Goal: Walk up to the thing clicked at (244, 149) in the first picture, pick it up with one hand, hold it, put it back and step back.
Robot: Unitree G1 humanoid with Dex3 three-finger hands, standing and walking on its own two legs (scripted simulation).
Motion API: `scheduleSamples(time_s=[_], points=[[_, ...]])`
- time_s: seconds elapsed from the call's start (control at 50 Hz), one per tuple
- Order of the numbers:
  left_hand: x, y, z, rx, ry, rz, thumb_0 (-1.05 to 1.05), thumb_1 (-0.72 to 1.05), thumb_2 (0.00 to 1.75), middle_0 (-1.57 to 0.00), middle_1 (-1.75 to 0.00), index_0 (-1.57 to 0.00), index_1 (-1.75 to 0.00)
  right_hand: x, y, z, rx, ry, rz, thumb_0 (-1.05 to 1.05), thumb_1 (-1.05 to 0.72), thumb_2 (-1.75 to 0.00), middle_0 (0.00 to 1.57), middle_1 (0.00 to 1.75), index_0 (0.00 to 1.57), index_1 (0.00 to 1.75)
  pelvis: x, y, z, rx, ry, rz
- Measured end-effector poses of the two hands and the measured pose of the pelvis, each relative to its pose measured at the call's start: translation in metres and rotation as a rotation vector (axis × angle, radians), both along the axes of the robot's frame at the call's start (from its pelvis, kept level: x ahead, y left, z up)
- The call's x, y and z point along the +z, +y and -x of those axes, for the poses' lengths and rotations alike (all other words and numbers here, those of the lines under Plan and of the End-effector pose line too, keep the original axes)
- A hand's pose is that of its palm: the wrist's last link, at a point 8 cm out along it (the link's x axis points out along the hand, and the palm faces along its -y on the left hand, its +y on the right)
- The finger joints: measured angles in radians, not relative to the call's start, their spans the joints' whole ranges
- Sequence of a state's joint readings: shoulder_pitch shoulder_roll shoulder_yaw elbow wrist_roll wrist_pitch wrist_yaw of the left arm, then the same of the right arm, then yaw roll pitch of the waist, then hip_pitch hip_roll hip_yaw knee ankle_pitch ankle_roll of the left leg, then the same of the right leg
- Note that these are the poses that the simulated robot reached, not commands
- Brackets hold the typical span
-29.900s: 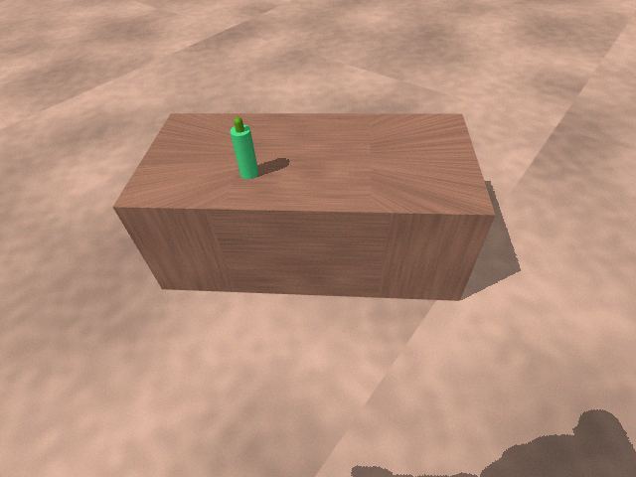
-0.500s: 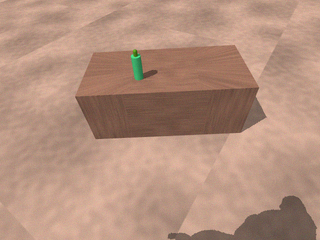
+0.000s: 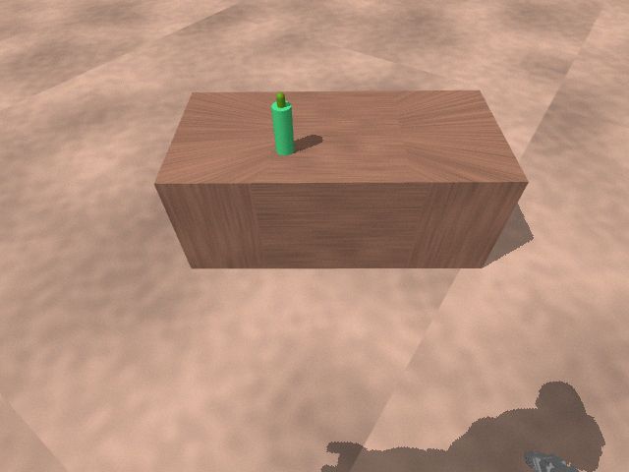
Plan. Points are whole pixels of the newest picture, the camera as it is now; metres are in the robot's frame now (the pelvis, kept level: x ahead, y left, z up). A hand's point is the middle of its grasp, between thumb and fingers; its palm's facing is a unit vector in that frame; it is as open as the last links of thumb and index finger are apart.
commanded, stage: step back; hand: left
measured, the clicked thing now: (282, 123) +1.13 +0.16 -0.22
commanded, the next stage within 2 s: stand in 0.12 s
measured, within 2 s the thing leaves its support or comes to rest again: neither
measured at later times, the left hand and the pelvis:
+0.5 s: hand out of the picture +0.08 +0.24 -0.15, palm faces -0.04 -0.94 -0.33, open 7.4 cm; pelvis -0.01 -0.01 +0.01, yaw +0 degrees
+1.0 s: hand out of the picture +0.06 +0.25 -0.15, palm faces -0.04 -0.94 -0.34, open 7.4 cm; pelvis -0.01 -0.01 +0.01, yaw +0 degrees
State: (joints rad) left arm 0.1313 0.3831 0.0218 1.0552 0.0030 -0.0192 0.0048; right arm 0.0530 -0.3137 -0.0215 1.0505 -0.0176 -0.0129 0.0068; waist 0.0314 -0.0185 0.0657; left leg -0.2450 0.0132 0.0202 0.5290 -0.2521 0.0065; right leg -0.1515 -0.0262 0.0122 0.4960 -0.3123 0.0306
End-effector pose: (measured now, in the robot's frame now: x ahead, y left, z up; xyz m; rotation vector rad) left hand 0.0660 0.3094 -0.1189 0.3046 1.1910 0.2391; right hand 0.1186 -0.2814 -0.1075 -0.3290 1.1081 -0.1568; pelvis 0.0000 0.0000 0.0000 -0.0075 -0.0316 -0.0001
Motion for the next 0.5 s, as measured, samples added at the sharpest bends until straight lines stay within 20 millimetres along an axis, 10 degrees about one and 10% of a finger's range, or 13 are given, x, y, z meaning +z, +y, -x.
scheduleSamples(time_s=[0.2, 0.5], points=[[0.013, -0.008, -0.018, -0.033, -0.017, -0.005, 0.01, 0.90, 0.90, -0.20, -0.30, -0.20, -0.30, 0.004, -0.002, -0.007, -0.026, -0.025, -0.024, 0.00, -0.91, -0.90, 0.20, 0.30, 0.20, 0.30, 0.007, -0.001, 0.000, -0.009, -0.006, -0.007], [0.010, -0.023, -0.004, -0.052, 0.028, 0.023, 0.01, 0.90, 0.90, -0.20, -0.30, -0.20, -0.30, 0.002, -0.024, 0.056, -0.096, 0.106, 0.001, 0.00, -0.91, -0.90, 0.20, 0.30, 0.20, 0.30, 0.013, -0.007, 0.008, -0.008, -0.011, -0.008]])
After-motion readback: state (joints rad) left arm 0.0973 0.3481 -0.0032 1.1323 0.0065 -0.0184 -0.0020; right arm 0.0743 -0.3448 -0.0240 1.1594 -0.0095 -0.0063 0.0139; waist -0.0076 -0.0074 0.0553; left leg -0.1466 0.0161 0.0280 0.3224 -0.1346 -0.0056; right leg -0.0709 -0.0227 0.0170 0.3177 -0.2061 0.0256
